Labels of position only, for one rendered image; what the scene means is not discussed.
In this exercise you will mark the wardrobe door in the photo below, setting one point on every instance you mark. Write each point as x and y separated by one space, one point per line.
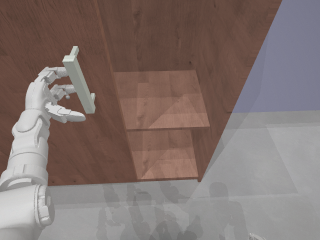
35 34

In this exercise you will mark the robot left hand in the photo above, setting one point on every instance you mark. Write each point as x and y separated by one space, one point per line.
38 96

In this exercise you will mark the robot left forearm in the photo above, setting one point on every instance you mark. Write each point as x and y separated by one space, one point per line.
28 158

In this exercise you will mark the handle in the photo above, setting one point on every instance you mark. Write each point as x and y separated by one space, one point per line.
76 76

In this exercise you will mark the robot left upper arm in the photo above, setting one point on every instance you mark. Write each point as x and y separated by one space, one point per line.
25 212

